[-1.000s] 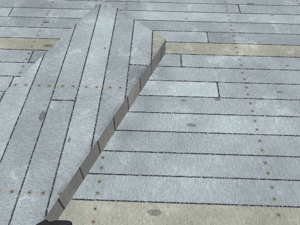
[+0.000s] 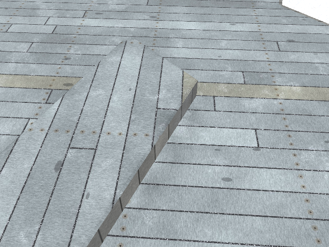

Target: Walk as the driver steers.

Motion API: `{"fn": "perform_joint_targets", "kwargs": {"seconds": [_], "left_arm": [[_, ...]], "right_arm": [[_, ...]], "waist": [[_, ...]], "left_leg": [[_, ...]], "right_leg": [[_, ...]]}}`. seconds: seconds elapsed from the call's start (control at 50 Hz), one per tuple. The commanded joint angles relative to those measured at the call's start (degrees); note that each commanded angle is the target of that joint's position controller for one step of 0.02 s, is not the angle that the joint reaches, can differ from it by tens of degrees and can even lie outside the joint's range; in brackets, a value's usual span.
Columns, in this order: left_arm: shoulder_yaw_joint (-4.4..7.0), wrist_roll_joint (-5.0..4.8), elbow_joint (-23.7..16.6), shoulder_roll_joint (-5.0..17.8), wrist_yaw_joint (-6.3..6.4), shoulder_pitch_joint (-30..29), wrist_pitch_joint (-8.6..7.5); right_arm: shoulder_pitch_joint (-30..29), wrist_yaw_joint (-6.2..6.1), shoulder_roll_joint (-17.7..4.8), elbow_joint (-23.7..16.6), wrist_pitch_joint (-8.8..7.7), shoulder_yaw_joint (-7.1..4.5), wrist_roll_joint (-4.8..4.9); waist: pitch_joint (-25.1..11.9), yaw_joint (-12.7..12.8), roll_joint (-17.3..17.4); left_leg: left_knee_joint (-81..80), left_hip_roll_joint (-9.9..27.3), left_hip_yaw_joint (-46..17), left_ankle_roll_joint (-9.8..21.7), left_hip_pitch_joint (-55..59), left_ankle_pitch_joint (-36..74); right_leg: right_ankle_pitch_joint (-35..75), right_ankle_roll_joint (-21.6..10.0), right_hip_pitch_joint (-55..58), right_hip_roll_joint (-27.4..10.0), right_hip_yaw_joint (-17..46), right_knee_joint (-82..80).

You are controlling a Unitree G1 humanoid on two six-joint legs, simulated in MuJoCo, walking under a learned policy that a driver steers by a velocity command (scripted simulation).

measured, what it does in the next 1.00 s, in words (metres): walks ahead: left foot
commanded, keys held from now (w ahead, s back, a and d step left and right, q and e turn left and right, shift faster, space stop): w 1.00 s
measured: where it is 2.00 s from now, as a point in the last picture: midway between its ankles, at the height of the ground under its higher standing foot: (169, 129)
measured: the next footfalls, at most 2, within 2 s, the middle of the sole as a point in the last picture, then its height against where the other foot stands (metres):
left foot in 0.60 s outside the picture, level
right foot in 1.16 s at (205, 201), level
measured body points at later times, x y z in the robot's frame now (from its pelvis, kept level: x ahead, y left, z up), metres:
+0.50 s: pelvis +0.19 -0.03 +0.00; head +0.22 -0.04 +0.45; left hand +0.12 +0.22 -0.14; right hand +0.41 -0.27 -0.10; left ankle +0.38 +0.11 -0.70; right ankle +0.05 -0.13 -0.73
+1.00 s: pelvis +0.47 +0.00 +0.01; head +0.49 +0.00 +0.46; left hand +0.65 +0.25 -0.10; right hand +0.45 -0.27 -0.13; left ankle +0.41 +0.09 -0.73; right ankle +0.67 -0.18 -0.68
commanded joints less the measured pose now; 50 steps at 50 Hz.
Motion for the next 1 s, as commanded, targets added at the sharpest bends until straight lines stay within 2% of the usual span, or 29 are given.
{"fn": "perform_joint_targets", "kwargs": {"seconds": [0.02, 0.06, 0.1, 0.12, 0.14, 0.16, 0.18, 0.2, 0.22, 0.28, 0.34, 0.38, 0.46, 0.52, 0.56, 0.58, 0.6, 0.62, 0.64, 0.66, 0.68, 0.7, 0.72, 0.74, 0.76, 0.8, 0.88, 0.94, 1.0], "left_arm": [[0.67, -0.97, -5.48, 4.73, -1.41, -8.92, -3.58], [0.8, -0.9, -3.57, 4.02, -2.06, -5.05, -4.44], [2.2, -0.51, 1.36, 5.68, -1.9, 6.37, -4.09], [3.33, -0.5, 2.76, 8.73, -1.5, 13.17, -3.99], [4.54, -0.45, 3.66, 15.18, -1.61, 20.05, -4.18], [2.7, 0.47, 3.06, 10.76, -2.04, 17.1, -5.28], [1.78, 0.45, 1.54, 8.31, -2.1, 12.1, -6.08], [1.15, 0.54, 0.25, 6.78, -2.34, 9.02, -6.54], [0.47, 0.7, -0.47, 5.26, -2.63, 6.95, -6.52], [-0.41, 1.0, 0.02, 4.34, -2.16, 8.87, -5.89], [-0.14, 1.16, 0.27, 6.92, -0.99, 10.64, -5.29], [-0.1, 1.2, -0.04, 7.36, -0.48, 11.04, -5.01], [0.22, 0.55, 1.1, 7.51, -0.29, 15.36, -4.84], [0.81, 0.12, 1.3, 8.01, -0.14, 15.45, -4.29], [1.48, 0.45, 0.62, 9.54, -0.04, 13.93, -3.75], [1.65, 0.75, 0.26, 9.81, -0.05, 13.03, -3.22], [1.23, 1.13, -0.28, 8.8, -0.07, 12.59, -2.75], [0.16, 1.73, -1.82, 5.59, -0.25, 14.6, -2.75], [-2.01, 1.18, -1.57, -2.13, -0.95, 20.45, -4.07], [-0.49, -0.64, -2.07, 4.4, -1.28, 15.02, -5.66], [0.32, -2.03, -4.11, 7.32, -1.41, 9.96, -6.77], [0.43, -1.66, -4.76, 7.52, -0.91, 7.35, -7.28], [0.94, -0.68, -4.62, 7.17, -0.53, 6.73, -6.92], [1.03, -0.27, -4.37, 6.05, -0.46, 8.35, -6.17], [0.94, -0.06, -4.15, 4.65, -0.44, 9.41, -5.44], [0.94, 0.11, -4.84, 3.45, -0.29, 8.18, -4.33], [0.91, 1.03, -8.45, 3.29, -0.42, -0.7, -4.14], [0.5, 0.6, -10.22, 2.39, -0.95, -6.78, -4.56], [0.15, 0.04, -11.94, 2.21, -1.61, -11.87, -4.68]], "right_arm": [[1.17, -0.31, -10.3, -1.89, -1.78, -2.7, 0.57], [-1.63, 0.13, -10.57, -2.71, -1.73, -2.94, 1.19], [-2.73, 0.47, -10.19, -3.37, -1.64, -2.71, 0.79], [-4.03, 0.69, -7.15, -4.03, -1.99, -1.72, 0.32], [-4.26, 0.49, -3.39, -7.05, -2.88, -0.7, -0.04], [-5.38, 0.47, -5.65, -7.5, -3.77, -1.36, 1.24], [-5.46, 0.94, -6.78, -7.67, -4.58, -1.68, 2.61], [-4.99, 1.22, -7.11, -7.22, -5.05, -1.82, 2.6], [-5.94, 1.25, -7.55, -7.02, -5.15, -2.33, 1.71], [-5.7, 2.07, -6.05, -6.91, -4.2, -2.65, 0.64], [-11.58, 2.11, -4.09, -9.38, -3.53, -2.16, 0.3], [-16.27, 2.31, -2.89, -11.11, -3.61, -1.55, 0.35], [-23.12, 3.13, -2.82, -13.32, -3.85, -0.98, 0.87], [-24.44, 3.96, -4.12, -14.65, -4.4, -1.26, 1.06], [-19.61, 4.01, -6.57, -13.76, -4.56, -2.4, 0.91], [-13.21, 3.75, -8.37, -12.05, -4.43, -3.48, 0.91], [-3.39, 3.27, -10.4, -9.02, -4.13, -4.77, 1.06], [5.67, 2.73, -13.74, -6.91, -3.78, -5.72, -0.15], [8.38, 3.37, -15.38, -5.66, -3.82, -5.77, -0.42], [5.48, 3.51, -10.07, -5.84, -4.27, -4.23, 0.17], [-0.29, 3.36, -8.54, -6.88, -4.73, -3.62, 0.3], [-5.05, 3.41, -7.5, -7.78, -5.18, -3.23, -0.13], [-7.18, 3.52, -6.22, -8.03, -5.39, -2.91, -0.77], [-7.87, 3.55, -5.46, -7.81, -5.57, -2.61, -1.35], [-7.59, 3.68, -4.87, -7.41, -5.58, -2.43, -1.27], [-5.83, 3.24, -5.64, -6.14, -5.5, -2.45, -0.84], [-0.87, 1.67, -8.5, -4.5, -4.86, -3.11, -0.77], [1.84, 1.12, -8.86, -3.78, -4.46, -3.2, -0.22], [5.19, 0.93, -8.89, -2.18, -4.06, -3.29, 0.23]], "waist": [[11.33, -1.58, 7.92], [8.09, 1.14, 6.21], [2.61, 5.81, 4.89], [-0.04, 8.92, -2.35], [-4.29, 9.83, -19.2], [-2.97, 8.04, -12.59], [1.89, 5.72, -8.68], [3.29, 4.2, -5.78], [4.59, 3.34, -3.04], [4.36, 2.3, -4.81], [5.7, 3.07, -2.65], [6.38, 4.11, -3.01], [8.04, 5.94, -3.41], [7.63, 4.34, -3.55], [3.15, 0.82, -5.22], [-1.29, -2.73, -5.99], [-7.07, -7.25, -5.64], [-14.59, -8.33, 0.85], [-22.52, -4.44, 15.22], [-16.88, -5.99, 9.81], [-7.98, -4.43, 8.03], [-4.61, -2.4, 2.69], [-1.74, -0.55, 0.71], [-1.86, 1.31, 2.06], [-1.65, 2.12, 2.3], [0.38, 2.76, 2.79], [3.2, 0.52, 2.1], [3.48, -1.52, 2.53], [4.36, -3.21, 3.04]], "left_leg": [[-18.42, 19.06, -22.63, 12.11, 0.32, -11.62], [-15.44, 14.42, -14.46, 9.27, -4.06, -4.03], [-7.59, 9.35, -8.11, 6.98, -13.73, 5.16], [7.4, 4.7, -2.04, 3.76, -18.94, 9.99], [27.73, -2.94, 2.74, -0.43, -31.27, -4.17], [39.65, -1.46, -5.46, 0.32, -36.51, -11.31], [43.44, 1.65, -7.14, 2.28, -40.73, -6.79], [42.99, 4.23, -6.07, 3.38, -40.9, -1.37], [40.12, 6.03, -5.31, 3.83, -40.59, 3.46], [33.54, 7.71, -2.99, 2.04, -35.31, 9.52], [24.19, 7.23, -1.07, -0.65, -36.81, 14.06], [15.42, 5.98, 0.31, -1.16, -34.14, 19.02], [5.61, 3.8, 1.84, -0.15, -30.6, 24.24], [1.88, 3.34, 0.64, 2.25, -30.18, 22.38], [1.92, 0.88, 1.87, 4.07, -22.66, 19.11], [2.09, -1.1, 3.24, 5.39, -14.6, 17.66], [1.8, -1.46, 3.37, 7.06, -1.55, 17.83], [2.8, 9.81, -11.47, 11.65, 18.06, 12.32], [-6.85, 21.9, -40.56, 20.0, 30.15, -2.78], [-12.14, 20.06, -42.43, 17.34, 25.96, -8.81], [-13.78, 18.77, -33.58, 15.03, 17.37, -4.93], [-15.41, 17.06, -27.3, 13.8, 9.09, 2.18], [-16.61, 15.4, -21.91, 13.0, 2.29, 10.22], [-17.73, 14.3, -18.8, 12.88, -1.71, 14.29], [-18.77, 13.54, -16.61, 13.13, -3.51, 16.69], [-20.86, 12.7, -12.46, 13.56, -6.46, 18.45], [-22.46, 12.15, -8.85, 13.05, -4.49, 20.86], [-22.3, 10.23, -5.04, 11.05, -3.35, 21.84], [-21.64, 11.22, -4.19, 10.46, 0.25, 21.27]], "right_leg": [[-4.98, -2.21, -17.09, -4.14, 1.99, 2.11], [3.83, -2.23, -4.03, -1.75, -2.16, -8.53], [11.97, -1.29, 16.49, 3.07, -5.08, -12.19], [7.98, -3.76, 24.07, -3.39, 4.89, -17.21], [-1.23, -12.88, 31.89, -17.97, 32.79, -27.98], [-6.27, -15.7, 29.74, -21.58, 41.36, -31.22], [-6.05, -14.42, 26.75, -20.88, 35.71, -31.04], [-1.78, -12.5, 24.83, -18.43, 29.37, -31.03], [2.9, -10.57, 22.56, -16.14, 24.11, -32.22], [17.86, -9.05, 18.78, -12.23, 13.5, -33.69], [25.34, -9.91, 17.17, -11.65, 9.34, -35.12], [25.96, -9.29, 14.74, -10.17, 6.35, -36.04], [25.78, -9.2, 15.95, -11.17, 4.34, -36.99], [32.62, -8.18, 22.24, -13.66, 3.71, -33.65], [49.12, -6.97, 25.25, -14.3, 3.02, -27.09], [58.39, -6.15, 25.31, -13.32, 1.91, -19.09], [58.84, -4.47, 20.68, -10.66, 0.15, -7.24], [41.1, -2.59, 3.57, -6.44, -1.52, 11.52], [-6.26, -0.15, -13.56, 4.59, 3.29, 29.67], [-8.43, -1.57, -19.78, 2.15, 9.91, 36.51], [-3.26, -2.57, -22.96, -0.81, 8.19, 36.6], [2.46, -2.74, -20.48, -3.93, 7.04, 33.57], [5.84, -2.24, -17.7, -5.83, 6.43, 30.67], [7.44, -1.92, -13.81, -7.32, 6.96, 29.12], [7.61, -1.53, -12.25, -7.85, 6.83, 27.32], [8.42, -0.47, -13.43, -8.68, 5.69, 22.85], [20.08, 2.09, -20.75, -8.98, 4.61, 9.19], [28.74, 2.3, -18.49, -6.8, 2.29, -1.78], [30.89, 2.07, -17.68, -5.41, 1.5, -7.34]]}}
